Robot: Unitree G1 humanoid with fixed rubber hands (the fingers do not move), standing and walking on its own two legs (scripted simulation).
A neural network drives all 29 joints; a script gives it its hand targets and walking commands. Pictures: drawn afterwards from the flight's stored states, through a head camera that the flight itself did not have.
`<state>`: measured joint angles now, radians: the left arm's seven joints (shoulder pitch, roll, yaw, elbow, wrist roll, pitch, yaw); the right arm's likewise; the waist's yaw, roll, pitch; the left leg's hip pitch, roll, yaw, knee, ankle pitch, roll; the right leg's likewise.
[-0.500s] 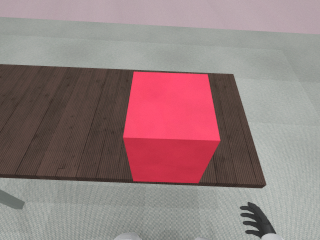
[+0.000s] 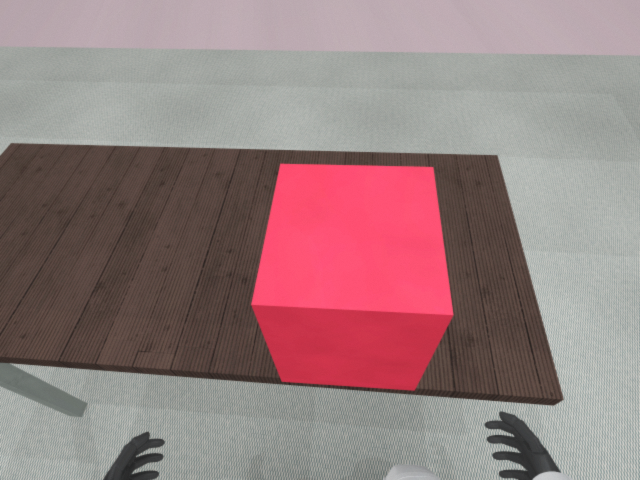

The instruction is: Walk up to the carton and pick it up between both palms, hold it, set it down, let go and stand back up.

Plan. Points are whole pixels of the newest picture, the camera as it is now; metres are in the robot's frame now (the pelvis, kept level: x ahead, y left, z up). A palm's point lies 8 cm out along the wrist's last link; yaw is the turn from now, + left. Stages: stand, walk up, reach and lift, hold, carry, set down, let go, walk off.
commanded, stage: walk up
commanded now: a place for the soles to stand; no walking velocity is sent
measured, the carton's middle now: (351, 283) +0.36 -0.04 -0.01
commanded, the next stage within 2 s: none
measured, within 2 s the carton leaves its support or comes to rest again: neither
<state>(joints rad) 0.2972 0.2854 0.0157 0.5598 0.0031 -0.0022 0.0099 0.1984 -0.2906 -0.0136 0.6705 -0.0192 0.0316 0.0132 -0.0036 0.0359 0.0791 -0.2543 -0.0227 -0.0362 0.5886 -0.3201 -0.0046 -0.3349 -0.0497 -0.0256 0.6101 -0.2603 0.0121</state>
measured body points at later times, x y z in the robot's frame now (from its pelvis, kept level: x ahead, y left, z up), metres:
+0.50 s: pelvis -0.01 +0.00 +0.00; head +0.00 -0.01 +0.45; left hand +0.09 +0.28 -0.09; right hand +0.14 -0.26 -0.10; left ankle +0.00 +0.12 -0.73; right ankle +0.04 -0.13 -0.73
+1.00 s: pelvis -0.05 +0.09 -0.02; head -0.02 +0.08 +0.43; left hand +0.10 +0.39 -0.09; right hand +0.07 -0.21 -0.12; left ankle -0.03 +0.25 -0.73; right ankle +0.04 -0.13 -0.72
